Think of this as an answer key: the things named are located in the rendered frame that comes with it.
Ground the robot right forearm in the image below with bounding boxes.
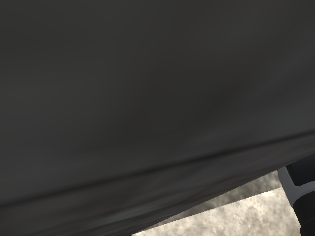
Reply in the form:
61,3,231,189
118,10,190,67
277,153,315,236

